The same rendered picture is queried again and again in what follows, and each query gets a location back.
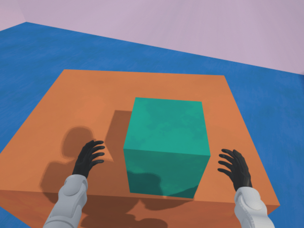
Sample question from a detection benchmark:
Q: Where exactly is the robot left hand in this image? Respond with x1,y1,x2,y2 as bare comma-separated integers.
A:
72,140,105,179

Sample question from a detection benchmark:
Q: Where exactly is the carton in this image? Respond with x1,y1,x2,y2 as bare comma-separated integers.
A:
123,97,211,199

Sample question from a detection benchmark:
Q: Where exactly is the right robot forearm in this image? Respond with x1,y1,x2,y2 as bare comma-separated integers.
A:
234,187,275,228

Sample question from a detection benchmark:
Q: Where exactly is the left robot forearm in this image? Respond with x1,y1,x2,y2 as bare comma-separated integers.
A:
43,174,88,228

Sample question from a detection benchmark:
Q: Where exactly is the robot right hand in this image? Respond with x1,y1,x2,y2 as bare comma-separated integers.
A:
218,149,252,191

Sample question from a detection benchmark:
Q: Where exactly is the pedestal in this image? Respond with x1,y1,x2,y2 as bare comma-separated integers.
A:
0,69,280,228

